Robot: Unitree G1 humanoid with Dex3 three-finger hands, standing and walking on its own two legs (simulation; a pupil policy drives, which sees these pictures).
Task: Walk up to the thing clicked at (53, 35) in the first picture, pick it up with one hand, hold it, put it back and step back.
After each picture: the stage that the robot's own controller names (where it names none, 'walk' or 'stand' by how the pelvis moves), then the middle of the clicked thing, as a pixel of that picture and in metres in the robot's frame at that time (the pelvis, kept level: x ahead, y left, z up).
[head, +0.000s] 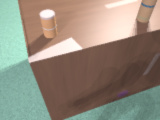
stand; (49, 24) +0.65 +0.19 +0.04
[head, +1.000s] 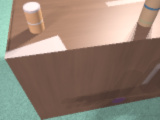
sink last; (34, 18) +0.61 +0.25 +0.07
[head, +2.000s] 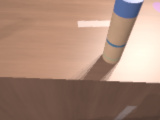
stand; out of the picture +0.48 +0.44 +0.07
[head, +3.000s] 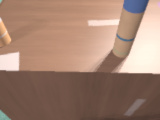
walk; out of the picture +0.55 +0.38 +0.06
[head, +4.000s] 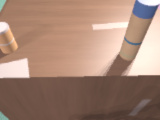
stand; (4, 38) +0.52 +0.35 +0.04
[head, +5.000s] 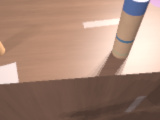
stand; out of the picture +0.49 +0.38 +0.05
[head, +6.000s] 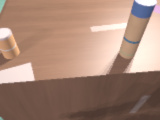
stand; (7, 44) +0.51 +0.34 +0.04
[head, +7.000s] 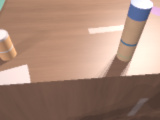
stand; (3, 45) +0.50 +0.35 +0.03
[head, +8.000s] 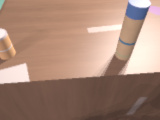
stand; (3, 44) +0.51 +0.36 +0.03
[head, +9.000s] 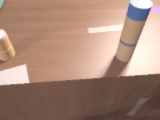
stand; (2, 45) +0.50 +0.36 +0.03
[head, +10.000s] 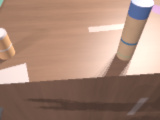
rise first; (2, 44) +0.50 +0.37 +0.04
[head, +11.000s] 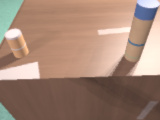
go down; (17, 43) +0.52 +0.36 +0.04
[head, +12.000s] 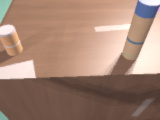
go down; (10, 40) +0.53 +0.34 +0.05
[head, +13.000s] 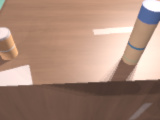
go down; (5, 44) +0.49 +0.33 +0.05
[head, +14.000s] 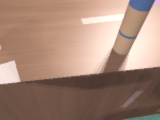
close in; out of the picture +0.49 +0.34 +0.06
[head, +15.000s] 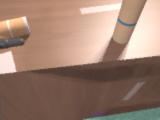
close; (12, 28) +0.54 +0.27 +0.06
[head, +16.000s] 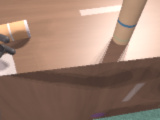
lift; (12, 32) +0.53 +0.26 +0.06
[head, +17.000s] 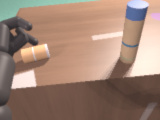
lift; (35, 53) +0.53 +0.26 +0.04
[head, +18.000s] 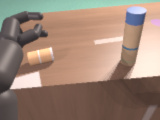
lift; (41, 56) +0.55 +0.26 +0.03
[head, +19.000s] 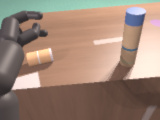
close; (40, 57) +0.55 +0.26 +0.02
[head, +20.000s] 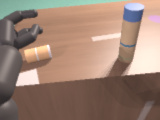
hold; (38, 54) +0.55 +0.26 +0.02
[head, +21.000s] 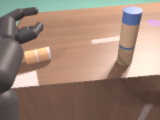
hold; (38, 55) +0.56 +0.26 +0.02
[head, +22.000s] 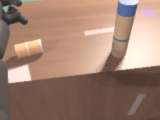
crouch; (29, 48) +0.56 +0.27 +0.02
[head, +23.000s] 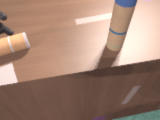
lower; (13, 44) +0.53 +0.27 +0.03
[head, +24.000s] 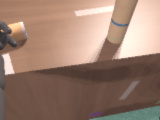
lower; (9, 33) +0.54 +0.27 +0.05
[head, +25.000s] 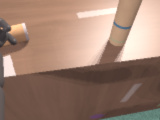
lower; (11, 35) +0.53 +0.27 +0.05
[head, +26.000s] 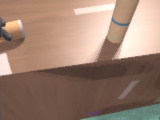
lower; (7, 32) +0.53 +0.27 +0.06
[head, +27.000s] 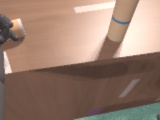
loosen; (6, 31) +0.53 +0.27 +0.06
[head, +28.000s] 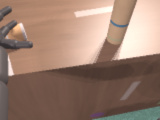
withdraw; (9, 35) +0.53 +0.27 +0.05
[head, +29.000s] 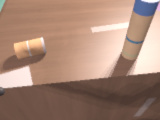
sink last; (30, 48) +0.50 +0.25 +0.04
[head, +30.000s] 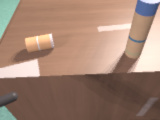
stand; (40, 43) +0.55 +0.26 +0.02
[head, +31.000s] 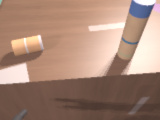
stand; (28, 45) +0.52 +0.26 +0.02
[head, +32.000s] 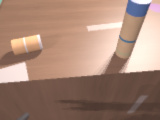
stand; (27, 44) +0.52 +0.27 +0.02
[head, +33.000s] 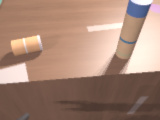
stand; (27, 45) +0.52 +0.27 +0.02
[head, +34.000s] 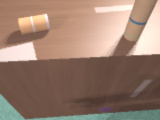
walk; (34, 24) +0.58 +0.23 +0.03
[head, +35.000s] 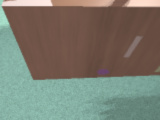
walk; out of the picture +0.89 +0.22 +0.03
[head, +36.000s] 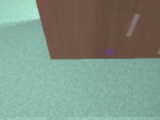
stand; out of the picture +1.24 +0.21 +0.03
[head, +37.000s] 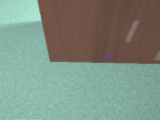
stand; out of the picture +1.25 +0.17 +0.02
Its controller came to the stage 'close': yes
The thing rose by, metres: 0.01
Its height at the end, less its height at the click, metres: -0.02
